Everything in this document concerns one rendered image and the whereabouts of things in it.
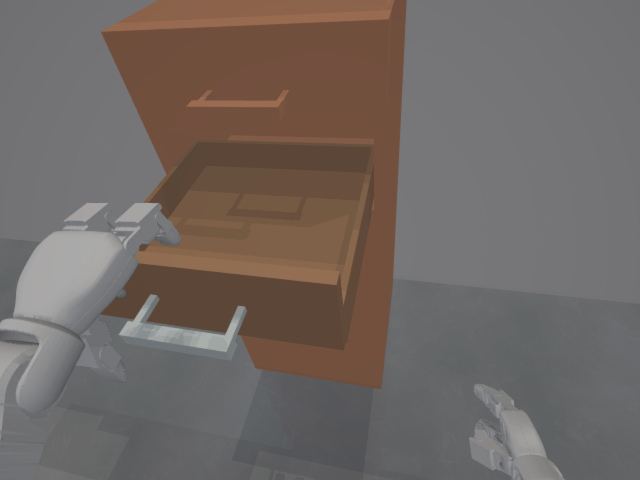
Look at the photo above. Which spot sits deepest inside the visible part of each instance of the drawer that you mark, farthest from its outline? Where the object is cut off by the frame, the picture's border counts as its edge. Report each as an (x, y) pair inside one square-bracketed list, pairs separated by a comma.
[(277, 227)]

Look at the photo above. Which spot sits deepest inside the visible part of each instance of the handle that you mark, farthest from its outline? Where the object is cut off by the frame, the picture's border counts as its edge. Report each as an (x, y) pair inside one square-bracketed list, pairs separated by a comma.
[(235, 110), (181, 340)]

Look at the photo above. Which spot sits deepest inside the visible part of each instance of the right robot forearm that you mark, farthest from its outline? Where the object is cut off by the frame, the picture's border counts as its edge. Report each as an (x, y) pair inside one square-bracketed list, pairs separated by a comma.
[(534, 467)]

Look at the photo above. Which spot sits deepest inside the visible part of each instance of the robot left hand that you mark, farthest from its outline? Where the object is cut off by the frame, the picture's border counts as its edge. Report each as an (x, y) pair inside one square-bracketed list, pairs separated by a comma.
[(73, 275)]

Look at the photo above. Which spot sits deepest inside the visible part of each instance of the robot right hand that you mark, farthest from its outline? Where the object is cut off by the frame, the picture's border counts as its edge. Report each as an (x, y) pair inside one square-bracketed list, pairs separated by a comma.
[(497, 446)]

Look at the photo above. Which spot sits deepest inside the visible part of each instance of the left robot forearm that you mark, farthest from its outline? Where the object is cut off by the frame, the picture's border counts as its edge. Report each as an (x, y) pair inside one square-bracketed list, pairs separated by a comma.
[(36, 360)]

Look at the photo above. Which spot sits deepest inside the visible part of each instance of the cabinet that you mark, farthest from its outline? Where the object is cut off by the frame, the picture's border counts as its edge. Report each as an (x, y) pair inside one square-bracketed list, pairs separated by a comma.
[(337, 67)]

